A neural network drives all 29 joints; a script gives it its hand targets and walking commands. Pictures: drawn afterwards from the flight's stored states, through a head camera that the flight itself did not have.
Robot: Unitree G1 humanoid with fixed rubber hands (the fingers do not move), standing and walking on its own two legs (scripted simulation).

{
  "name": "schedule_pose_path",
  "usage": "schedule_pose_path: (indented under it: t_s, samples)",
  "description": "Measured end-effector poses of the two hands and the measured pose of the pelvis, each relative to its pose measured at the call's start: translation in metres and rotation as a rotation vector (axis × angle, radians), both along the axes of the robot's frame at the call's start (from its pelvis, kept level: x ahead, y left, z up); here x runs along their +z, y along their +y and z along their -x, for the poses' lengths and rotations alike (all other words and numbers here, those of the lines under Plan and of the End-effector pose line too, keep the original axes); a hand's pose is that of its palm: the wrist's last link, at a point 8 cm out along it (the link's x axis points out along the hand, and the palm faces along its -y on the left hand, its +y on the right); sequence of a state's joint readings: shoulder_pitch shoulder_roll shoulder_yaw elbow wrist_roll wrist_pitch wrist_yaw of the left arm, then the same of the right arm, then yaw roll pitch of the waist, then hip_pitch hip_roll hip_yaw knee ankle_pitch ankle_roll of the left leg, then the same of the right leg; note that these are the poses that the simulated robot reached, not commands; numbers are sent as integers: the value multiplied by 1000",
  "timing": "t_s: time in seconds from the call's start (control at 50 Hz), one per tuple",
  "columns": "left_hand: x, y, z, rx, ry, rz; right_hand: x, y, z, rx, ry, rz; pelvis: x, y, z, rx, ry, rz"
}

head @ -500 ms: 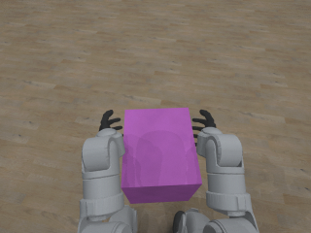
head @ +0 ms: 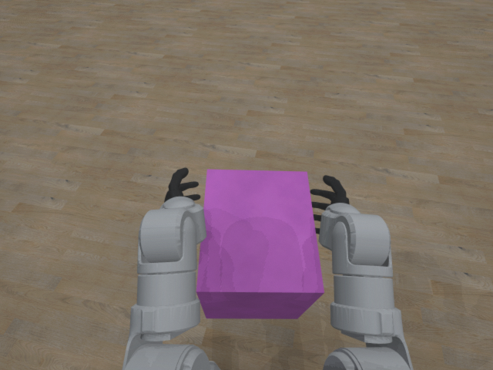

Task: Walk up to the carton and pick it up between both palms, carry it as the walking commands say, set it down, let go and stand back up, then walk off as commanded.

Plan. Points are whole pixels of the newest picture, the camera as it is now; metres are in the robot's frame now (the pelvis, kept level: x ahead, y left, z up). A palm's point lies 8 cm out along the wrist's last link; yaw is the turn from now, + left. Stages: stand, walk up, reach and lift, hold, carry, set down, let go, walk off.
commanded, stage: carry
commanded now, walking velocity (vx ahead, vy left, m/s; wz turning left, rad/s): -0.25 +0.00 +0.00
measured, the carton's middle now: (254, 248) +0.33 +0.01 +0.00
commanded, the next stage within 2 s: none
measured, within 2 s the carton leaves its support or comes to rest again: neither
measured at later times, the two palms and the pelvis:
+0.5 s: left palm out of the picture +0.11 +0.09 +0.06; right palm out of the picture +0.09 -0.15 +0.05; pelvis -0.23 -0.02 -0.03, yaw -4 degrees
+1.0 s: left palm out of the picture -0.12 +0.03 +0.09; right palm out of the picture -0.13 -0.20 +0.08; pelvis -0.44 -0.07 -0.01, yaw -1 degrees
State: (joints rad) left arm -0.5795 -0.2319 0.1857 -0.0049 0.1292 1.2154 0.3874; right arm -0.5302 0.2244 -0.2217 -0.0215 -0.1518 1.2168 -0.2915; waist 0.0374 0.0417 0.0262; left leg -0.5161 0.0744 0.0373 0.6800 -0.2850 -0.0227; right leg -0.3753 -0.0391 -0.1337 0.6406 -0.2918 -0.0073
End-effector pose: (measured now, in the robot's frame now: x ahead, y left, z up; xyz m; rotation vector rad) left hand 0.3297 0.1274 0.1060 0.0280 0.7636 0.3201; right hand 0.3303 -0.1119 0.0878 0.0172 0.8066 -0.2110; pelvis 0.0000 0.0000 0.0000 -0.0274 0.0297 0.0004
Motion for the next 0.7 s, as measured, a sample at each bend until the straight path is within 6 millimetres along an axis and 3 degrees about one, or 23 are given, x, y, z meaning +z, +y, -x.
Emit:
schedule_pose_path:
  t_s: [0.08, 0.2, 0.4, 0.52, 0.6, 0.7]
  samples:
    - [-16, -13, 35, -14, 49, 20, -15, -13, 44, -37, 50, -1, -5, 0, 30, 9, -18, -24]
    - [-31, -19, 81, -75, 19, 70, -14, -19, 99, -120, 19, 25, -16, -2, 87, -12, -47, -18]
    - [-47, -21, 191, 57, 41, 60, -39, -22, 185, 25, 50, 28, -28, -27, 183, 5, -79, -81]
    - [-45, -47, 227, -95, 31, 78, -30, -47, 254, -116, 38, 57, -32, -17, 238, -74, -31, -28]
    - [-37, -63, 261, -184, 28, 95, -12, -60, 304, -210, 31, 73, -17, -17, 275, -74, -59, -5]
    - [-18, -68, 309, -143, 64, 43, -2, -67, 339, -174, 71, 20, 3, -28, 308, -74, -9, 20]
